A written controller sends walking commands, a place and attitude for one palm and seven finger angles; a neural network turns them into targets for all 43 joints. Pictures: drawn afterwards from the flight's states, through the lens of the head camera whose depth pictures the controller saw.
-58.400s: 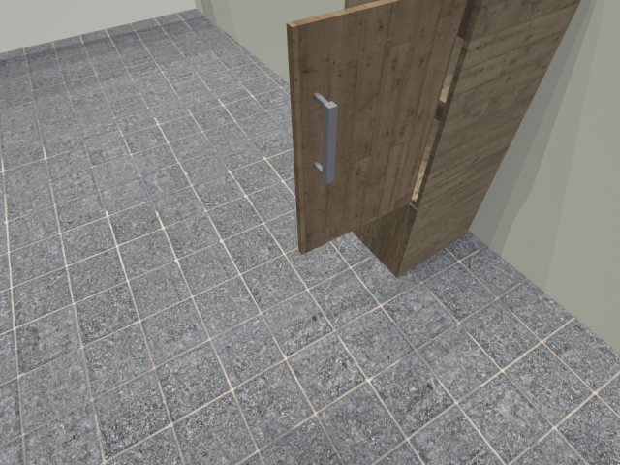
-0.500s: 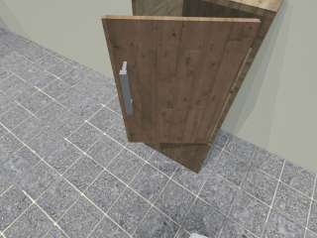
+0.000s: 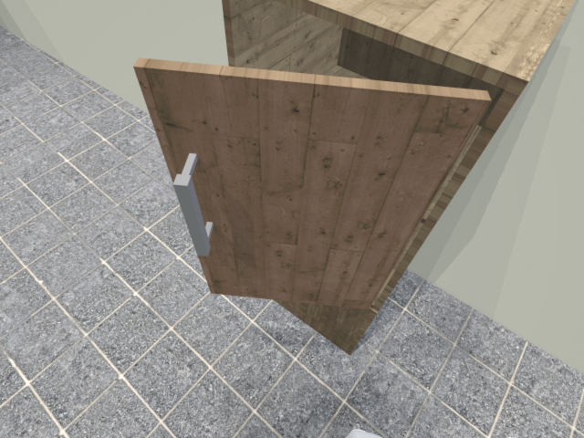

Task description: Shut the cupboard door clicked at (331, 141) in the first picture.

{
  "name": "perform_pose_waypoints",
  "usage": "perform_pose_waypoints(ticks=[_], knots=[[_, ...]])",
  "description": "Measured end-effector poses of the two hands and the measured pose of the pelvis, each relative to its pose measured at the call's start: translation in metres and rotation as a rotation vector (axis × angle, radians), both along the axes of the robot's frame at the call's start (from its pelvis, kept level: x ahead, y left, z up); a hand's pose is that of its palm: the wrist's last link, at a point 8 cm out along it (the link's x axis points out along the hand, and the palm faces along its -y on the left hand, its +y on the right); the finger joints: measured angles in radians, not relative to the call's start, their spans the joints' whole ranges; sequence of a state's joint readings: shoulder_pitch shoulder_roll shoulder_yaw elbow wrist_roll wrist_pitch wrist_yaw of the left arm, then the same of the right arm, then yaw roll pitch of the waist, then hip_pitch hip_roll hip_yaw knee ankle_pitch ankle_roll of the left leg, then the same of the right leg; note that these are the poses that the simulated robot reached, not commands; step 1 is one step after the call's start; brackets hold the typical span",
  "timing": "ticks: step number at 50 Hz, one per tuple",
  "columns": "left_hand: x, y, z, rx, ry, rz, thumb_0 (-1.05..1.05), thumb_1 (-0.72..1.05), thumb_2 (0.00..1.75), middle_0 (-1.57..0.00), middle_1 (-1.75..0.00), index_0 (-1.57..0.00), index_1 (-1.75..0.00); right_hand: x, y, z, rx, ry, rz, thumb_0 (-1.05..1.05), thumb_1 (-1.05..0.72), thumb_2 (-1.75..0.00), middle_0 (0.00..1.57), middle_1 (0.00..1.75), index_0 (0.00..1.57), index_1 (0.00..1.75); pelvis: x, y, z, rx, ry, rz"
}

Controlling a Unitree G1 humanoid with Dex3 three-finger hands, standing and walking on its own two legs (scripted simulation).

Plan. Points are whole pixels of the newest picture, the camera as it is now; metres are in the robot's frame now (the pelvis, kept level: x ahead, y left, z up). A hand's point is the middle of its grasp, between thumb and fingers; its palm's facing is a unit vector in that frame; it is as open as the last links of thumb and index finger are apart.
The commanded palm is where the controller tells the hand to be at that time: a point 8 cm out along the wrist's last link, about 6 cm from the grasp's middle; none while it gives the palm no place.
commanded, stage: come to a stop and stand still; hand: left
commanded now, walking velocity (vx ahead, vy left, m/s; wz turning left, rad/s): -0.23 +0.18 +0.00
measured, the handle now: (198, 209) +0.41 +0.18 +0.04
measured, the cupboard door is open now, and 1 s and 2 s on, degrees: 31 31 31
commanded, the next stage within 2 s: look again from close up in 0.98 s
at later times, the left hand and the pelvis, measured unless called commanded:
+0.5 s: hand out of the picture +0.01 +0.21 -0.19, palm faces +0.11 -0.97 -0.19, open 7.4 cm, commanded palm none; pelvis -0.03 +0.02 +0.00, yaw +2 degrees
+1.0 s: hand out of the picture -0.07 +0.18 -0.18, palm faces +0.03 -0.99 -0.15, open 7.4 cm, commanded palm none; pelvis -0.06 +0.02 +0.00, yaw +0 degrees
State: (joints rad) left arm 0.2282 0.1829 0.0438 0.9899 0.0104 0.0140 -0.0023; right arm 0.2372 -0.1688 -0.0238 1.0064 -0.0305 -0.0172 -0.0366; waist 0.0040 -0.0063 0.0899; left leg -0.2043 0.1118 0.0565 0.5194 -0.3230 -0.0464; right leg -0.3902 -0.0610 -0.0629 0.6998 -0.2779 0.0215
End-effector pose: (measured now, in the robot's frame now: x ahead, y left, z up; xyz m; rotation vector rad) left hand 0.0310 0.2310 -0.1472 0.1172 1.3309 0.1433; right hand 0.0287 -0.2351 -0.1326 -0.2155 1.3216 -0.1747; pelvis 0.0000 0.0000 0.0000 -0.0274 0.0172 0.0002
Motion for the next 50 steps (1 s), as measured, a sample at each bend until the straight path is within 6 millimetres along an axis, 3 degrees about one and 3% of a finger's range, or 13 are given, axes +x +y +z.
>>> perform_pose_waypoints(ticks=[4,9,14,19,25,29,37,43,50], knots=[[0.021,-0.012,-0.002,0.056,-0.05,-0.009,0.01,0.92,0.9,-0.2,-0.3,-0.2,-0.3,0.011,-0.027,-0.019,0.015,0.018,-0.031,0.0,-0.91,-0.89,0.2,0.3,0.2,0.3,0.012,-0.02,-0.012,0.03,-0.01,0.017],[0.023,-0.021,0.005,0.072,-0.065,0.012,0.0,0.91,0.9,-0.2,-0.3,-0.2,-0.3,0.032,-0.039,-0.017,0.003,0.005,-0.018,0.0,-0.91,-0.89,0.19,0.3,0.2,0.3,0.007,-0.023,-0.008,0.046,-0.022,0.029],[0.008,-0.016,0.004,0.058,-0.061,0.037,0.0,0.9,0.9,-0.2,-0.3,-0.2,-0.3,0.057,-0.029,-0.004,0.006,-0.065,0.033,0.0,-0.91,-0.9,0.19,0.3,0.19,0.29,-0.003,-0.017,-0.004,0.046,-0.021,0.035],[-0.011,0.007,-0.014,0.031,-0.049,0.054,0.0,0.9,0.9,-0.2,-0.3,-0.21,-0.3,0.066,-0.003,0.004,-0.003,-0.166,0.066,0.0,-0.91,-0.9,0.19,0.3,0.19,0.29,-0.013,0.001,-0.013,0.021,-0.027,0.031],[-0.029,0.029,-0.011,0.028,-0.018,0.074,0.0,0.9,0.9,-0.2,-0.3,-0.2,-0.3,0.039,0.03,0.011,0.01,-0.137,0.083,0.0,-0.91,-0.89,0.19,0.3,0.2,0.3,-0.026,0.015,-0.004,0.012,-0.035,0.03],[-0.044,0.033,-0.002,0.028,0.002,0.066,0.0,0.91,0.9,-0.2,-0.3,-0.2,-0.3,0.024,0.035,0.014,0.012,-0.127,0.062,-0.01,-0.93,-0.89,0.2,0.3,0.2,0.3,-0.033,0.022,0.002,0.011,-0.025,0.022],[-0.073,0.02,0.001,0.035,0.044,0.023,0.0,0.91,0.9,-0.2,-0.3,-0.2,-0.3,-0.023,0.035,-0.003,0.055,-0.078,-0.015,0.0,-0.92,-0.89,0.2,0.3,0.2,0.3,-0.048,0.022,0.0,0.042,-0.022,-0.006],[-0.093,0.005,0.003,0.005,0.071,-0.003,0.0,0.9,0.9,-0.2,-0.3,-0.2,-0.3,-0.068,0.027,-0.004,0.051,-0.001,-0.055,-0.01,-0.93,-0.89,0.2,0.3,0.2,0.3,-0.057,0.021,0.004,0.027,-0.044,-0.007],[-0.106,-0.005,-0.001,-0.022,0.088,0.005,0.0,0.9,0.9,-0.2,-0.3,-0.2,-0.3,-0.119,0.031,-0.003,0.056,0.125,-0.082,0.0,-0.92,-0.89,0.19,0.3,0.2,0.3,-0.062,0.018,0.005,0.025,-0.041,-0.002]])
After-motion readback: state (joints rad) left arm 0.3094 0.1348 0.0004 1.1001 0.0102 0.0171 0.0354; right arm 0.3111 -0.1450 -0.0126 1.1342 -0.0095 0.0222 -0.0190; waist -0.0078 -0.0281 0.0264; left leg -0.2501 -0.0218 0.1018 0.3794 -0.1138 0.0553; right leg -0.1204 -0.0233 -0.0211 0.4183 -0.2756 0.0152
